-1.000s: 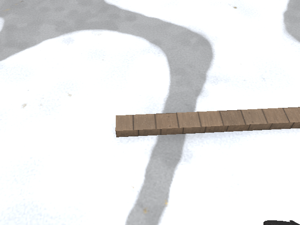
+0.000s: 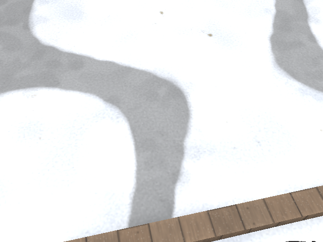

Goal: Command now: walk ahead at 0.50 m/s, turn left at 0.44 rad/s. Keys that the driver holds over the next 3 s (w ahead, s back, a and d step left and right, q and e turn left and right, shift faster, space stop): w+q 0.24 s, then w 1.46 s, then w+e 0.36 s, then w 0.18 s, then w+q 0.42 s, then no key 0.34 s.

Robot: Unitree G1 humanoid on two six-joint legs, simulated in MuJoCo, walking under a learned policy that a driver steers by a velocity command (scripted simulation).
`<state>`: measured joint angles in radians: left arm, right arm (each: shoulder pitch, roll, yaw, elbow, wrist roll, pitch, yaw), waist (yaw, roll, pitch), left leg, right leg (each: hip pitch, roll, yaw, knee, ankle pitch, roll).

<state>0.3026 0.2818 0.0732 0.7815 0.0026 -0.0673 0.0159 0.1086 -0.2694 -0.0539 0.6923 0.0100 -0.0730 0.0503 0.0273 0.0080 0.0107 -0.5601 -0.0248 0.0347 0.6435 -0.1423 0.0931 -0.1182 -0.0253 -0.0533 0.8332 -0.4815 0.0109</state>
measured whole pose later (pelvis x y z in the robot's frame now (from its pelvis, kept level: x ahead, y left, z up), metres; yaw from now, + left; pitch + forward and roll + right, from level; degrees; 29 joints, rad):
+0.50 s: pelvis +0.26 -0.01 +0.03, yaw +12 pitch +7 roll -4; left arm -0.09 0.21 0.05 0.63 -0.03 -0.14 -0.03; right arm 0.43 -0.24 -0.04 0.83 0.02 0.01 -0.03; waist -0.11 0.05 0.00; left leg -0.13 0.00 -0.25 0.44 -0.35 0.04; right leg -0.39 0.01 0.01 0.46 -0.48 0.06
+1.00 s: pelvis +0.51 +0.04 +0.07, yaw +14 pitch +0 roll +2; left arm -0.01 0.23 0.05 0.73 -0.03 -0.05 -0.04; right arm 0.48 -0.18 -0.04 0.89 0.01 -0.09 -0.01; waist -0.08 -0.04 0.01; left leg 0.02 -0.02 0.05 0.38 -0.41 0.01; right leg -0.58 -0.06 0.00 0.84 -0.11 -0.03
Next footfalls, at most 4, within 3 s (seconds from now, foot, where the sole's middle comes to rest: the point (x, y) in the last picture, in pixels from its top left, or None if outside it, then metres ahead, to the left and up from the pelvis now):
0.30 right None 0.37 -0.16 -0.72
0.70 left None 0.39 0.13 -0.69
1.16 right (180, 162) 0.80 -0.03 -0.75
1.70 left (128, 110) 1.10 0.23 -0.75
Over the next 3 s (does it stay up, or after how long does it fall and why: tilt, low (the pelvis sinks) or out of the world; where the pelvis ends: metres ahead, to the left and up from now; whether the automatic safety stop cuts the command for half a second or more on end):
stays up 1.62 0.17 0.02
